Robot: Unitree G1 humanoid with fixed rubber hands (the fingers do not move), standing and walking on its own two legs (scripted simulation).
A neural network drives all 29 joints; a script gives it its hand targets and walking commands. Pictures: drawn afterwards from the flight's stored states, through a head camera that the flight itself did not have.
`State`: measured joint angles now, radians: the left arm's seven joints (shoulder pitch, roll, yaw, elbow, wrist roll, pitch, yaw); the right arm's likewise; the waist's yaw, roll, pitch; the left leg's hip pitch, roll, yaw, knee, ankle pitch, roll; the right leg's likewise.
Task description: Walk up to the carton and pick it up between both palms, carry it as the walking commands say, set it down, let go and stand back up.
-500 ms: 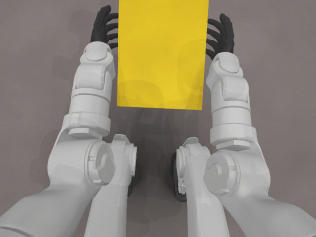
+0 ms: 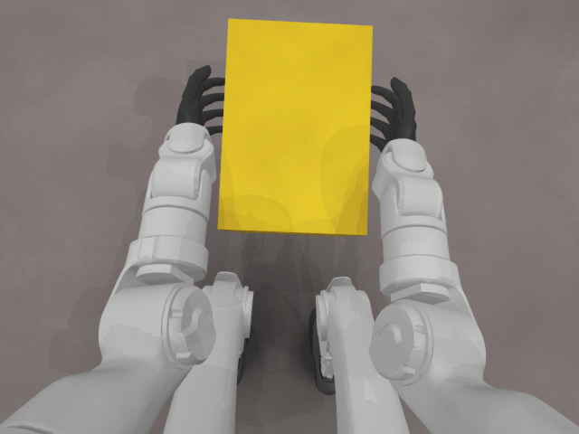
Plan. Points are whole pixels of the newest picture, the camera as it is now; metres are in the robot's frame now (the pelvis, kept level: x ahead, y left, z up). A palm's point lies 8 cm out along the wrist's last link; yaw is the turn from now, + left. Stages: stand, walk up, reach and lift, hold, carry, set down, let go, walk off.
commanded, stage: reach and lift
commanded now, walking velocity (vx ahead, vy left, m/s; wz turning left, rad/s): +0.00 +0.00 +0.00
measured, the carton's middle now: (293, 148) +0.49 +0.00 -0.12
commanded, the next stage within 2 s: none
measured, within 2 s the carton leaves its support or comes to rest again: neither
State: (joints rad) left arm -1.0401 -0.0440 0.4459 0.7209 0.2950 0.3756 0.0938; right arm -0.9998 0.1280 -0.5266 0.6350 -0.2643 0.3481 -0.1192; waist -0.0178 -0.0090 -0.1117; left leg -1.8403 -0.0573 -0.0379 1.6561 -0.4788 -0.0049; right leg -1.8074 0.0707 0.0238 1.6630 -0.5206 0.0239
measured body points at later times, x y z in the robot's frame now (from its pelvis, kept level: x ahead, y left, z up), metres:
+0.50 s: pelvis +0.02 +0.00 +0.06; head +0.21 +0.02 +0.47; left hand +0.47 +0.13 +0.02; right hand +0.47 -0.13 +0.03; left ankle +0.11 +0.11 -0.50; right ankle +0.10 -0.12 -0.50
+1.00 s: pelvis +0.04 +0.00 +0.13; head +0.20 +0.01 +0.56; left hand +0.45 +0.13 +0.09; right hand +0.44 -0.13 +0.10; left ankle +0.11 +0.11 -0.50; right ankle +0.10 -0.12 -0.50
